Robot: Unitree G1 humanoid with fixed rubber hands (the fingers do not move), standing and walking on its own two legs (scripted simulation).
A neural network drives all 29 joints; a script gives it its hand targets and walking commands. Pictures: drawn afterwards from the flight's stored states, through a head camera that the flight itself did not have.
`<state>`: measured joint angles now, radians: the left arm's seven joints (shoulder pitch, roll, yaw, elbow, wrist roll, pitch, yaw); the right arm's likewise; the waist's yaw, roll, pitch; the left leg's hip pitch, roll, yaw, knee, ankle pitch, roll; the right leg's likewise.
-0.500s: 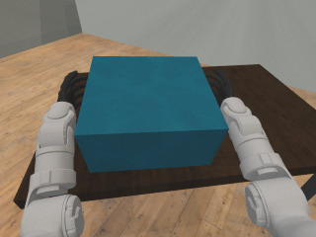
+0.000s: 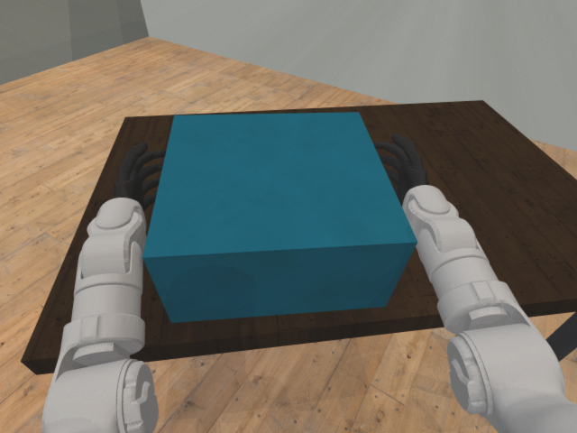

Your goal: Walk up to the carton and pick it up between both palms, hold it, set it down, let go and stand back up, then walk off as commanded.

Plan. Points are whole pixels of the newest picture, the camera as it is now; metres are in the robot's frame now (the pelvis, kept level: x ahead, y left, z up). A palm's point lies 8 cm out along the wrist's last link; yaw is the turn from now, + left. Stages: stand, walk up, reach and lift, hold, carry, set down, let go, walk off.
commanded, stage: set down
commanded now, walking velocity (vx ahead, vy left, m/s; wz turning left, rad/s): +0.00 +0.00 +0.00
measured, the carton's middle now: (274, 206) +0.41 +0.01 +0.13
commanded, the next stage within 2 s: none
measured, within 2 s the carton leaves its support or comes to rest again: neither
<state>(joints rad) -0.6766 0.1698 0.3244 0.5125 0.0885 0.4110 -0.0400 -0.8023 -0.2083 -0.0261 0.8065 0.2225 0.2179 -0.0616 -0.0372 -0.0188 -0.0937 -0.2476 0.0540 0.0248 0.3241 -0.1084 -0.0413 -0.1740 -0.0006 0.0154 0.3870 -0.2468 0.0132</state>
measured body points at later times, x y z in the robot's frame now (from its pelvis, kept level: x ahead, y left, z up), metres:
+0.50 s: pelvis +0.01 +0.00 +0.00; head +0.01 +0.00 +0.45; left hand +0.42 +0.21 +0.13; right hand +0.44 -0.18 +0.14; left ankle +0.03 +0.15 -0.75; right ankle -0.03 -0.12 -0.75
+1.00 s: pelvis +0.02 -0.01 +0.00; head +0.05 -0.01 +0.45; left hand +0.43 +0.22 +0.10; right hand +0.46 -0.17 +0.10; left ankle +0.03 +0.15 -0.75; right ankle -0.03 -0.12 -0.75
